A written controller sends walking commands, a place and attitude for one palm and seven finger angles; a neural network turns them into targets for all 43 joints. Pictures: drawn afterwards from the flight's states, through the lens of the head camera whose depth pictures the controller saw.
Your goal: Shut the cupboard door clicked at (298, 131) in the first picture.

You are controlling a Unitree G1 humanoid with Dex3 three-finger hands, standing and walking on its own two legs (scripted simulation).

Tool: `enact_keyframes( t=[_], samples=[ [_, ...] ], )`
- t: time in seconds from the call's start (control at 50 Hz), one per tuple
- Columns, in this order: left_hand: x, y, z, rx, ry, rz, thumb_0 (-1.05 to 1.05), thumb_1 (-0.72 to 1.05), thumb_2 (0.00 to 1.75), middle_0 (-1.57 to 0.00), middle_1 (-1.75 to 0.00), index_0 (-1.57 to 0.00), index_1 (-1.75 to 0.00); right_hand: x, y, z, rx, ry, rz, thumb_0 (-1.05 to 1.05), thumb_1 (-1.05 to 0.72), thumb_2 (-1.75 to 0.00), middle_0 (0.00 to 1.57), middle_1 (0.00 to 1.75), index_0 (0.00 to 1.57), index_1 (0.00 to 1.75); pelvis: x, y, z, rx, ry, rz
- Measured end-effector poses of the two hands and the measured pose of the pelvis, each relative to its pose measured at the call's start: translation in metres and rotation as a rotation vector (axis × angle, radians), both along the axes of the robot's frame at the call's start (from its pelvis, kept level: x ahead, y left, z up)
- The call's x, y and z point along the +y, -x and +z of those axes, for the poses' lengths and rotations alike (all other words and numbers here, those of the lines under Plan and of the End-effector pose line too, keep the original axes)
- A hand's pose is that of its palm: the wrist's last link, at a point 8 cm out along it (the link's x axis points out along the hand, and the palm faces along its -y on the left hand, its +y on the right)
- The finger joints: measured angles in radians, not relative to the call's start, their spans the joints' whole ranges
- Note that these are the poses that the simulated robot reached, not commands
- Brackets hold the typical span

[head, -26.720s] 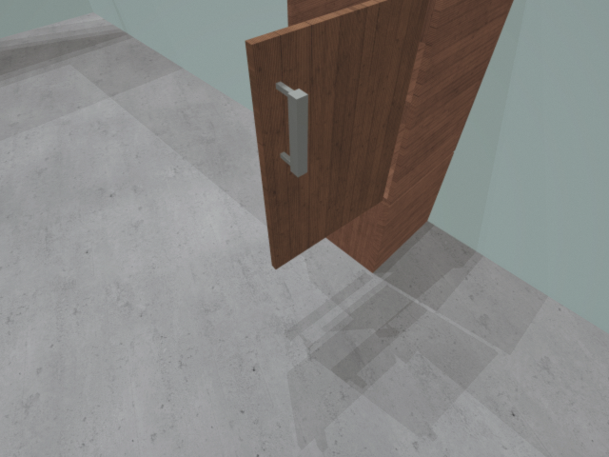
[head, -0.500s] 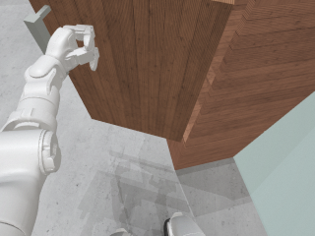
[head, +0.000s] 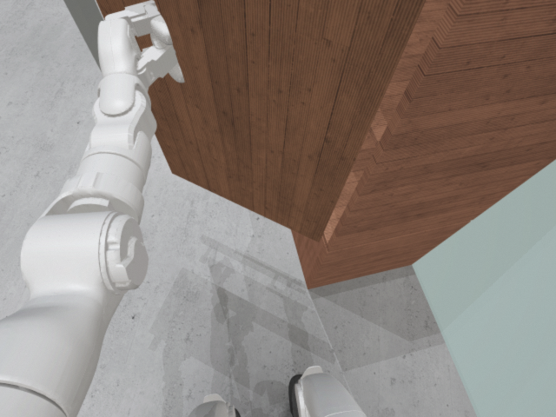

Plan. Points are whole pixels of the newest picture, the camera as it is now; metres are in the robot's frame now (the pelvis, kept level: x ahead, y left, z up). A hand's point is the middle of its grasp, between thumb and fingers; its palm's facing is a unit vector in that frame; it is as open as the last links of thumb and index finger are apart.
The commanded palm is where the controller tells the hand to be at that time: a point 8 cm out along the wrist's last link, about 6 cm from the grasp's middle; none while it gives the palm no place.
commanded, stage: pull the fist back off the door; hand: left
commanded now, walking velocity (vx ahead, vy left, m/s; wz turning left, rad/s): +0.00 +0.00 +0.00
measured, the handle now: (107, 26) +0.63 +0.16 +0.14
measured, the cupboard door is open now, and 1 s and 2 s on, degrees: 50 50 50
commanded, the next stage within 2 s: draw the hand back to the body in 0.70 s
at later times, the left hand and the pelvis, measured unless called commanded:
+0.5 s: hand (175, 110) +0.47 +0.07 +0.14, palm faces +0.01 -1.00 +0.01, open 3.1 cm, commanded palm +0.44 +0.11 +0.14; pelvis +0.01 -0.01 +0.02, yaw -1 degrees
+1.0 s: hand (152, 132) +0.43 +0.09 +0.15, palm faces +0.02 -1.00 +0.00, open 3.1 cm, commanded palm +0.38 +0.15 +0.16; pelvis +0.00 -0.01 +0.03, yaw -2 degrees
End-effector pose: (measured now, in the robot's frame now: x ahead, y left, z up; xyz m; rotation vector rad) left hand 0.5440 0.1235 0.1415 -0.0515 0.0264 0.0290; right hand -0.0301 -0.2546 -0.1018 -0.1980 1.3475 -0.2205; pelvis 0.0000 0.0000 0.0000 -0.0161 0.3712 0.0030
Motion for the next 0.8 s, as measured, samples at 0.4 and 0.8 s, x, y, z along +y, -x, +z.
enact_keyframes(
  t=[0.4,0.8],
  samples=[
    [-0.005,0.063,0.003,-0.031,-0.059,-0.016,0.01,0.90,0.90,-1.30,-1.50,-1.30,-1.50,-0.003,-0.048,0.006,-0.142,-0.058,-0.031,0.00,-0.91,-0.90,0.20,0.30,0.20,0.30,-0.008,-0.014,0.020,-0.145,-0.012,-0.029],
    [-0.004,0.115,0.008,-0.047,-0.058,-0.030,0.02,0.90,0.90,-1.30,-1.50,-1.30,-1.50,0.002,-0.115,0.019,-0.389,-0.044,0.073,0.00,-0.91,-0.90,0.20,0.30,0.20,0.30,-0.008,0.010,0.023,-0.229,-0.022,0.001]
  ],
)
